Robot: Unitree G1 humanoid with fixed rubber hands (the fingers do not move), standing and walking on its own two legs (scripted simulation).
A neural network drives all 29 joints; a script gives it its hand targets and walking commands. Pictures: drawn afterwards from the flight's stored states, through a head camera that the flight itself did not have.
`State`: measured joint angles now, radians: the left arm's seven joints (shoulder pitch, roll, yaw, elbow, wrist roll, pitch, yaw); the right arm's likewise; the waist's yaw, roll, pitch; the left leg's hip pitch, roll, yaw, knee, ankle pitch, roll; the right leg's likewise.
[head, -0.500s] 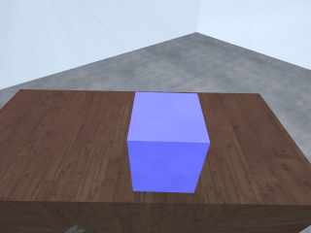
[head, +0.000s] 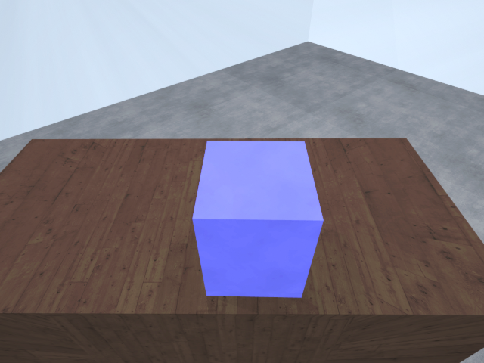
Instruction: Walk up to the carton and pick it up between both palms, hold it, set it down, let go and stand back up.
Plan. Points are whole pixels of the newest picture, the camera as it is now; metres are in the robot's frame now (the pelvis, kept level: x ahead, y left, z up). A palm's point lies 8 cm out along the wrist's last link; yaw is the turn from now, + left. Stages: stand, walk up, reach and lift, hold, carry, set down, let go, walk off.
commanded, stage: stand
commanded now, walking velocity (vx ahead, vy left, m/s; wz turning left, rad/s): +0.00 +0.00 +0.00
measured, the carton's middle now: (254, 219) +0.42 +0.00 +0.01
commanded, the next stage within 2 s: none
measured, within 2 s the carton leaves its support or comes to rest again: neither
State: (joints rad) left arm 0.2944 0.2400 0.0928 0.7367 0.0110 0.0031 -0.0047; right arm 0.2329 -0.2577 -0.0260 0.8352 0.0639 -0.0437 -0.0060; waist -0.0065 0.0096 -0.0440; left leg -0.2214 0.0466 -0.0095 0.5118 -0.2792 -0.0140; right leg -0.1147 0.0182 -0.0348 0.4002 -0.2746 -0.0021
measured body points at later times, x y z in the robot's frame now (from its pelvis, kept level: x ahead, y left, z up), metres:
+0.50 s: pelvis -0.01 -0.01 +0.00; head -0.03 +0.00 +0.45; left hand +0.10 +0.26 -0.11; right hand +0.09 -0.28 -0.12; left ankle +0.00 +0.12 -0.74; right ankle -0.04 -0.12 -0.74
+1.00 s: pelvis -0.02 -0.01 +0.00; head -0.04 -0.01 +0.45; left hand +0.07 +0.26 -0.12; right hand +0.07 -0.28 -0.12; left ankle +0.00 +0.12 -0.74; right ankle -0.04 -0.12 -0.74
